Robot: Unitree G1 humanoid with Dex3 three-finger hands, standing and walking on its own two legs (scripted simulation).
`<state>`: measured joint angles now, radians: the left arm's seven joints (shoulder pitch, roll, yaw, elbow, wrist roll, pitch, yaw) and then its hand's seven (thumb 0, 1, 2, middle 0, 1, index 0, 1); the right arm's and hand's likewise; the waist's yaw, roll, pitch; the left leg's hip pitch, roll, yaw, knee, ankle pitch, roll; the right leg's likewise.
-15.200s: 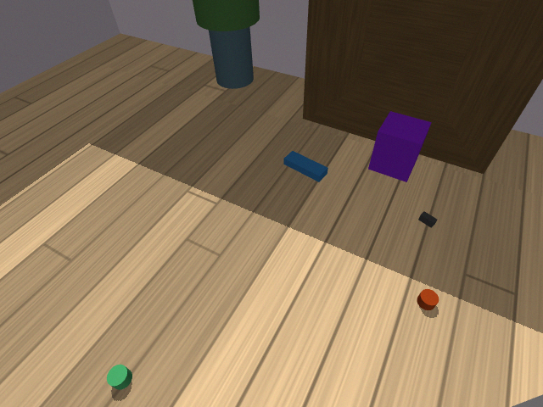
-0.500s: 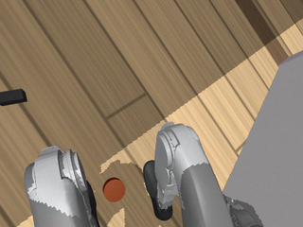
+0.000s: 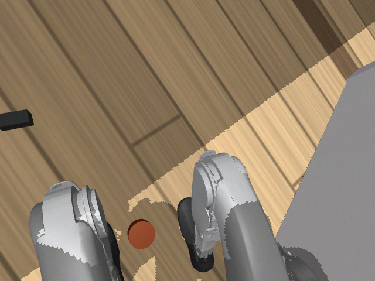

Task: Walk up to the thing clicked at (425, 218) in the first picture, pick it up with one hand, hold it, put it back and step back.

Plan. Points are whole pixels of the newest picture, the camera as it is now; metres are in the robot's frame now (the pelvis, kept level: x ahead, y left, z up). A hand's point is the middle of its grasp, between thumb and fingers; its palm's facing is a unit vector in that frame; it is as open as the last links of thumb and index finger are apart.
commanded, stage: approach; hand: left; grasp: from above
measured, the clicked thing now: (14, 120) +0.49 +0.33 -0.30
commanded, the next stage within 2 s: close in in 0.58 s
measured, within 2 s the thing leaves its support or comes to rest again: neither
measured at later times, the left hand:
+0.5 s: hand out of the picture +0.46 +0.33 -0.18, palm faces -0.49 -0.10 -0.86, open 12.2 cm
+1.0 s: hand out of the picture +0.48 +0.32 -0.19, palm faces -0.43 -0.10 -0.90, open 12.5 cm
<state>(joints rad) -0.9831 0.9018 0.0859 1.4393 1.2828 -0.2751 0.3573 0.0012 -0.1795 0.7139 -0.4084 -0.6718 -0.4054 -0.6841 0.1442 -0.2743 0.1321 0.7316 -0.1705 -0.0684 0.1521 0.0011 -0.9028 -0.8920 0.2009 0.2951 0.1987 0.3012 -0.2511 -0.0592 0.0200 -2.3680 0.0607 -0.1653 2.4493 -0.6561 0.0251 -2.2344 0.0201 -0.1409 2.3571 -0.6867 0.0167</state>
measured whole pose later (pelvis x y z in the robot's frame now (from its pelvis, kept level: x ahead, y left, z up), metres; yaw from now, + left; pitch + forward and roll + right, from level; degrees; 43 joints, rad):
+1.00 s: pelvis +0.00 +0.00 +0.00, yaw -1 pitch +31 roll -11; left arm -1.09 0.93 0.12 1.59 1.31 -0.20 0.42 0.00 -0.24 0.77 -0.35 -0.70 -0.34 -0.71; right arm 0.13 -0.30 0.20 0.65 -0.18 -0.09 0.17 0.00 -0.90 -0.89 0.20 0.29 0.20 0.30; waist -0.34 -0.07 0.06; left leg -2.37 0.06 -0.19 2.47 -0.66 0.03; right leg -2.24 0.03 -0.16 2.36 -0.68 0.02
